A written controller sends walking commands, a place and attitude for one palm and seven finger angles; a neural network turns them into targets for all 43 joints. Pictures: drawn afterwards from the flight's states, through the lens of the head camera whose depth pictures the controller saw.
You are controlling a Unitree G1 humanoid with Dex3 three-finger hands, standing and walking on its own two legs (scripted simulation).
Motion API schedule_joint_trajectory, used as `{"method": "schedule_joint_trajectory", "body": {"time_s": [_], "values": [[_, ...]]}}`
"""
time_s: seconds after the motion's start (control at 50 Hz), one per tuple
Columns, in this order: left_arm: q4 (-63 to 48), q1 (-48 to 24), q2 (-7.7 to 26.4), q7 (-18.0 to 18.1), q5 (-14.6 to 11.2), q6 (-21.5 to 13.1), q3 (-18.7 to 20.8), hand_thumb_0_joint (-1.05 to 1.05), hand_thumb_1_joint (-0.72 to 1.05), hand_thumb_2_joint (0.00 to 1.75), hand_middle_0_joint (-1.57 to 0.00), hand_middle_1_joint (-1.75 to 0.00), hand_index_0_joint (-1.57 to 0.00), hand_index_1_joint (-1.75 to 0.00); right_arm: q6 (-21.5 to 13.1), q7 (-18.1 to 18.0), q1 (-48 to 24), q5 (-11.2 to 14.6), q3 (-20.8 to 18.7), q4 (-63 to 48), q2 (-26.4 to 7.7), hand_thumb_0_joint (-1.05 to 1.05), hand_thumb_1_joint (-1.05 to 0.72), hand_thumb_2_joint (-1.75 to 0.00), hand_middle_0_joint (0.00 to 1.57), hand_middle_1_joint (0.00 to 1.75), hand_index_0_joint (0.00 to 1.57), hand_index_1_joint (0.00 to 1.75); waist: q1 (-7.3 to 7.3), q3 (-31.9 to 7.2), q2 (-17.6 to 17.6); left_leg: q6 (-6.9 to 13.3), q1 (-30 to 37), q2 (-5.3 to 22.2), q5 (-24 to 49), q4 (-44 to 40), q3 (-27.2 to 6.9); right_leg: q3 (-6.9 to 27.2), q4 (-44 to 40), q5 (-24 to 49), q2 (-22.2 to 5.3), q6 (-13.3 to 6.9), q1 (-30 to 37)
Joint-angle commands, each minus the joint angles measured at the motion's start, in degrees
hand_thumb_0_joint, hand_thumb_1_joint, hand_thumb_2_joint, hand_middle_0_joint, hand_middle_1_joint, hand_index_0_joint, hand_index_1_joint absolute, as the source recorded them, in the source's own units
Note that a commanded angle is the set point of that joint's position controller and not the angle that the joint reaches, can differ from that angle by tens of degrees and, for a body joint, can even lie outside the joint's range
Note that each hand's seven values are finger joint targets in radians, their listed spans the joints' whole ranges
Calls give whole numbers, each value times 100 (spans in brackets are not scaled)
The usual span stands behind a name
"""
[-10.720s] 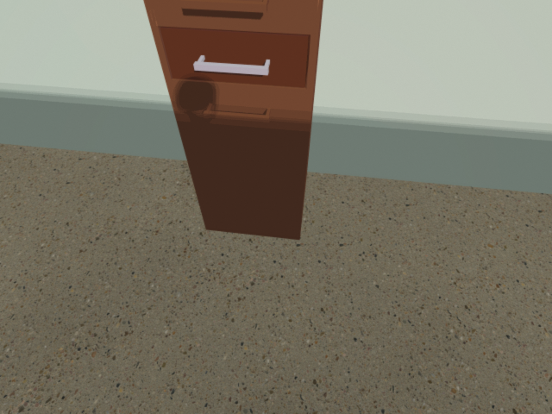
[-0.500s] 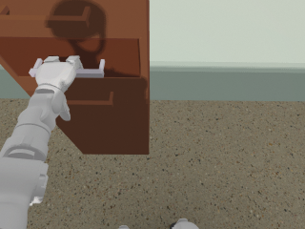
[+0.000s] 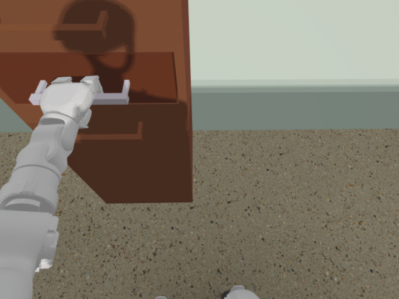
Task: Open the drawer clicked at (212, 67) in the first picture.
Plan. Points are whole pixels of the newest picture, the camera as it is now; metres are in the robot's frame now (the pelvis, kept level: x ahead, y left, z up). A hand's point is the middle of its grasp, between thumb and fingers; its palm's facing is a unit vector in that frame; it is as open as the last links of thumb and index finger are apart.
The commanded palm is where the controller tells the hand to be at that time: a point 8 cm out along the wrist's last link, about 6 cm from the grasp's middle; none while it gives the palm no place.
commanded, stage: close the thumb around the handle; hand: left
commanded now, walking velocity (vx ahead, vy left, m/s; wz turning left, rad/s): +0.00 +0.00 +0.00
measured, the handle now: (82, 92) +0.53 +0.24 +0.08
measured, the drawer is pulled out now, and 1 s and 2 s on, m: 0.00 0.01 0.04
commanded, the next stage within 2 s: pull the drawer open in 0.14 s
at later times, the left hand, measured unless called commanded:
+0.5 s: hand (81, 120) +0.47 +0.24 +0.05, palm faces -0.03 -0.04 -1.00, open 5.2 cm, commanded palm +0.43 +0.24 +0.11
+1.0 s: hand (78, 120) +0.47 +0.24 +0.05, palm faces -0.07 -0.03 -1.00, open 5.2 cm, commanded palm +0.46 +0.25 +0.11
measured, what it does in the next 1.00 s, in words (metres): stands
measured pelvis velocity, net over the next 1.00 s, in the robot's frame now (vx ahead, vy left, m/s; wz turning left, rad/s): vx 0.01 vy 0.00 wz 0.02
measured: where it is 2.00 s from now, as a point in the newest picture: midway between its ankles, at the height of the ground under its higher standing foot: outside the picture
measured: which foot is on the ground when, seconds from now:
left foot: down 0.00-1.00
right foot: down 0.00-1.00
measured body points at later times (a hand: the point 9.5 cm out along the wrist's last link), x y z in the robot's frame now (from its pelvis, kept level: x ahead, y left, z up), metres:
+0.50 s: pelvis +0.01 +0.00 +0.00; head +0.10 -0.01 +0.44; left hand +0.47 +0.24 +0.11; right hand +0.04 -0.27 -0.13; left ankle -0.03 +0.11 -0.71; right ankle +0.01 -0.13 -0.71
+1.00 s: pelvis +0.01 +0.00 +0.00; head +0.10 -0.01 +0.44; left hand +0.47 +0.24 +0.11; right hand +0.08 -0.28 -0.13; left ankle -0.03 +0.11 -0.71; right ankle +0.01 -0.13 -0.71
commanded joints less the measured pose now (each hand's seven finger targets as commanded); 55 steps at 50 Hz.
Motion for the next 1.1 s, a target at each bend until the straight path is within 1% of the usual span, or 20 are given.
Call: {"method": "schedule_joint_trajectory", "body": {"time_s": [0.0,0.06,0.1,0.14,0.18,0.2,0.26,0.3,0.36,0.4,0.48,0.6,0.64,0.66,0.7,0.78,0.82,0.98,1.06,1.08], "values": [[-1072,-2289,1399,229,-64,7,294,0,90,90,-40,-135,-40,-135,-85,-84,648,-41,-342,-326,-904,0,-90,-90,20,30,20,30,10,-2432,66,107,1217,-222,2626,-315,-137,-53,-257,1986,226,-203,1516],[-988,-2290,1338,242,-78,51,273,0,90,90,-40,-135,-40,-135,-74,-77,644,-46,-339,-325,-898,0,-90,-90,20,30,20,30,-20,-2350,-43,109,1238,-221,2599,-320,-149,-70,-295,1913,236,-215,1500],[-946,-2275,1528,251,-53,82,376,0,90,90,-40,-135,-40,-135,-73,-83,619,-36,-320,-312,-916,0,-90,-90,20,30,20,30,31,-2304,74,108,1191,-231,2514,-352,-147,-56,-284,1877,226,-218,1498],[-982,-2339,1327,231,-47,116,206,0,90,90,-40,-135,-40,-135,-79,-83,614,-31,-320,-334,-895,0,-90,-90,20,30,20,30,-20,-2333,70,109,1243,-231,2553,-339,-144,-65,-291,1901,230,-213,1468],[-956,-2363,1548,225,-51,102,382,0,90,90,-40,-135,-40,-135,-67,-92,625,-33,-314,-330,-904,0,-90,-90,20,30,20,30,4,-2377,-5,113,1219,-229,2644,-331,-149,-63,-255,2007,224,-207,1574],[-953,-2325,1327,205,-57,113,216,0,90,90,-40,-135,-40,-135,-69,-90,617,-33,-325,-341,-883,0,-90,-90,20,30,20,30,-18,-2395,62,106,1305,-233,2704,-321,-149,-69,-262,2008,231,-208,1504],[-1140,-2048,1424,180,-104,44,413,0,90,90,-40,-135,-40,-135,-60,-71,575,-47,-328,-404,-875,0,-90,-90,20,30,20,30,128,-2532,74,101,1391,-214,2958,-310,-148,-67,-240,2112,235,-230,1655],[-1170,-1803,1167,160,-118,36,254,0,90,90,-40,-135,-40,-135,-49,-57,532,-34,-340,-441,-845,0,-90,-90,20,30,20,30,142,-2394,61,93,1386,-202,2949,-337,-142,-88,-252,2079,235,-216,1589],[-1522,-1407,1109,158,-153,-21,343,0,90,90,-40,-135,-40,-135,-36,-4,474,-46,-378,-525,-827,0,-90,-90,20,30,20,30,277,-2670,92,85,1628,-162,3488,-292,-173,-81,-222,2238,252,-228,1716],[-1584,-1064,932,137,-183,31,244,0,90,90,-40,-135,-40,-135,-20,29,421,-26,-380,-552,-820,0,-90,-90,20,30,20,30,310,-2425,90,69,1609,-136,3537,-340,-169,-112,-244,2231,253,-217,1657],[-2184,-648,947,170,-222,116,328,0,90,90,-40,-135,-40,-135,2,83,302,-26,-406,-634,-817,0,-90,-90,20,30,20,30,420,-2625,78,84,1743,-115,3926,-362,-164,-83,-242,2519,241,-219,1928],[-2892,461,972,154,-325,435,503,0,90,90,-40,-135,-40,-135,-3,142,5,11,-387,-784,-812,0,-90,-90,20,30,20,30,592,-2499,60,83,1833,-84,4404,-471,-144,-81,-281,2911,225,-216,2302],[-2454,-1313,1032,175,-205,476,226,0,90,90,-40,-135,-40,-135,6,55,129,12,-352,-509,-889,0,-90,-90,20,30,20,30,69,-1908,-87,84,1753,-97,3659,-451,-185,-144,-367,2465,242,-176,1697],[-2198,-1689,1102,188,-163,461,236,0,90,90,-40,-135,-40,-135,-11,10,212,-3,-361,-432,-888,0,-90,-90,20,30,20,30,7,-1841,-221,108,1671,-116,3426,-440,-143,-132,-403,2367,238,-177,1649],[-1741,-1608,1511,204,-38,469,527,0,90,90,-40,-135,-40,-135,-33,-45,278,-24,-342,-400,-878,0,-90,-90,20,30,20,30,189,-2124,63,92,1599,-201,3299,-443,-95,-88,-315,2414,218,-218,1841],[-1583,-2004,1138,92,-108,267,208,0,90,90,-40,-135,-40,-135,-53,-73,390,-55,-357,-388,-820,0,-90,-90,20,30,20,30,52,-2421,73,90,1725,-220,3555,-298,-133,-70,-260,2571,199,-191,1778],[-1430,-2025,1349,63,-120,152,384,0,90,90,-40,-135,-40,-135,-45,-95,411,-68,-343,-379,-837,0,-90,-90,20,30,20,30,67,-2400,-58,105,1576,-240,3439,-258,-126,-56,-235,2619,198,-185,1811],[-1200,-2187,1398,166,-77,-91,395,0,90,90,-40,-135,-40,-135,-63,-82,485,-76,-349,-391,-831,0,-90,-90,20,30,20,30,24,-2395,-66,112,1216,-288,2889,-200,-135,-18,-204,2363,205,-188,1713],[-1192,-1838,1714,194,-93,-101,678,0,90,90,-40,-135,-40,-135,-53,-88,454,-79,-337,-421,-857,0,-90,-90,20,30,20,30,185,-2641,-47,127,1046,-309,2669,-252,-68,34,-197,2362,198,-201,2015],[-1167,-1842,1618,194,-80,-93,552,0,90,90,-40,-135,-40,-135,-54,-84,441,-54,-326,-429,-836,0,-90,-90,20,30,20,30,169,-2514,15,118,1005,-300,2571,-301,-84,17,-205,2266,196,-200,1950]]}}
